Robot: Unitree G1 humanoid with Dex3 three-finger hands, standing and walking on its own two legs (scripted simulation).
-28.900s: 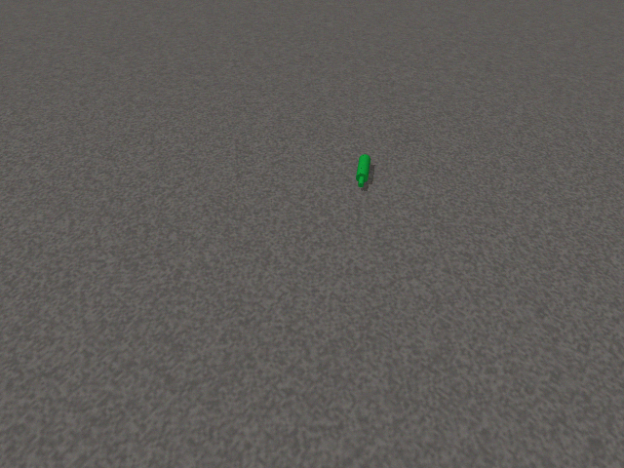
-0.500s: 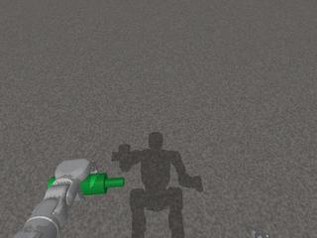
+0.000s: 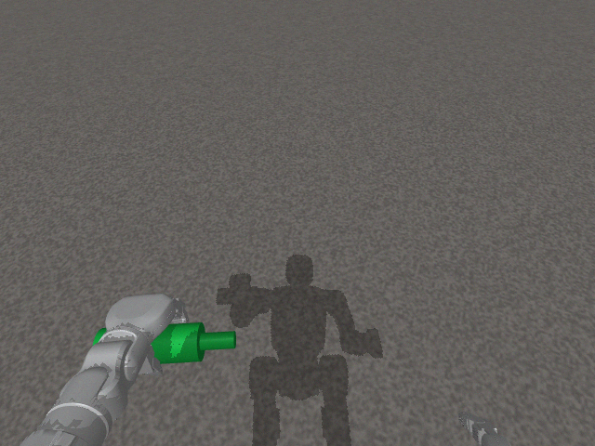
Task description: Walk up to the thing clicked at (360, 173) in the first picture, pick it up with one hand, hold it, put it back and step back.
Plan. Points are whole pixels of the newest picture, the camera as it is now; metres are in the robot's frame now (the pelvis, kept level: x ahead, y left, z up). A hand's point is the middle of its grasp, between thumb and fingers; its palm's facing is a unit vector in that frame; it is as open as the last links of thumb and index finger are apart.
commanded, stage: hold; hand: left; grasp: from above
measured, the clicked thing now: (168, 343) +0.30 +0.21 -0.08
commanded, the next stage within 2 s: crouch in 0.64 s
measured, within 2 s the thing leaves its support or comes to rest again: neither
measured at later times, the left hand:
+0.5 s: hand (152, 342) +0.29 +0.22 -0.05, palm faces -0.47 -0.06 -0.88, open 8.8 cm
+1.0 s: hand (155, 347) +0.29 +0.22 -0.07, palm faces -0.47 -0.04 -0.88, open 8.8 cm
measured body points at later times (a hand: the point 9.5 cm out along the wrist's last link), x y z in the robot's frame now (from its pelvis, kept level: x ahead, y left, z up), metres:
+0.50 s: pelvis +0.01 +0.00 +0.00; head +0.02 -0.02 +0.45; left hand +0.31 +0.22 +0.00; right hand +0.14 -0.26 -0.11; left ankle +0.01 +0.10 -0.74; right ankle +0.02 -0.11 -0.74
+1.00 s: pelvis +0.01 +0.00 +0.00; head +0.03 -0.01 +0.45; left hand +0.31 +0.22 -0.02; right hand +0.13 -0.27 -0.12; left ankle +0.01 +0.10 -0.73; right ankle +0.02 -0.11 -0.73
